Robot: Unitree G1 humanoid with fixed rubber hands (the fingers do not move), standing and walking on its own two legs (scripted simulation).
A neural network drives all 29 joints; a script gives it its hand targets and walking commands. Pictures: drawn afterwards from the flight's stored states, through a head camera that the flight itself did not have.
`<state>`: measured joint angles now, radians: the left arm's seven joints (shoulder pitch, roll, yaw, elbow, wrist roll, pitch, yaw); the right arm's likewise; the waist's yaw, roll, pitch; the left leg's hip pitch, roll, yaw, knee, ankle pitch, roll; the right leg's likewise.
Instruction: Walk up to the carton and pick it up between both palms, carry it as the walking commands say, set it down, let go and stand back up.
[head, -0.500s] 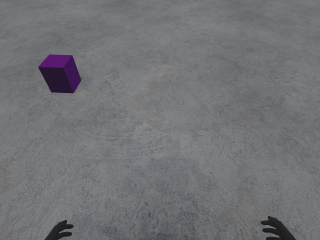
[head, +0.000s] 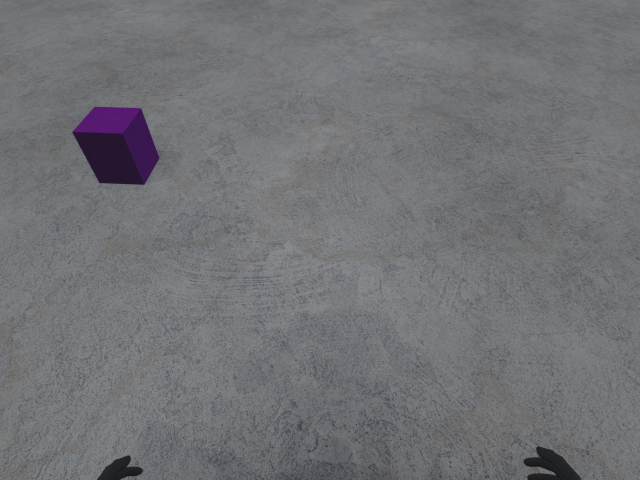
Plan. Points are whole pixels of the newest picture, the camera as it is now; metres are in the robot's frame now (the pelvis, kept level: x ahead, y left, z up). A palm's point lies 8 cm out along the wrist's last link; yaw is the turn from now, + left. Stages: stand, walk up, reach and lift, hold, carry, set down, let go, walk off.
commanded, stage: stand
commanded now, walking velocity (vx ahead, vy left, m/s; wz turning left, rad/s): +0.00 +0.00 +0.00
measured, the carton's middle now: (119, 146) +1.67 +0.95 -0.61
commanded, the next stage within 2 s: walk up in 0.12 s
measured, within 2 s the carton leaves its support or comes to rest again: neither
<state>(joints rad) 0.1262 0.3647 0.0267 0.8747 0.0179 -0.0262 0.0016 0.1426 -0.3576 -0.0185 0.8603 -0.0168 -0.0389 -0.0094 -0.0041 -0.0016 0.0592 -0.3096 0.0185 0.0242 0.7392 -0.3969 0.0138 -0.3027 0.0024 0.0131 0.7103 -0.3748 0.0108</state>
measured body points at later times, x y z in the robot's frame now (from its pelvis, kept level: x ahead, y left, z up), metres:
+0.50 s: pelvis +0.00 +0.03 +0.01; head +0.01 +0.03 +0.46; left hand +0.05 +0.33 -0.11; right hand +0.14 -0.26 -0.10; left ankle +0.00 +0.14 -0.66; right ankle +0.00 -0.13 -0.72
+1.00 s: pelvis +0.16 +0.17 +0.02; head +0.18 +0.19 +0.47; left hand +0.30 +0.43 -0.09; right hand +0.15 -0.07 -0.12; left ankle +0.06 +0.24 -0.72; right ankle +0.30 +0.08 -0.68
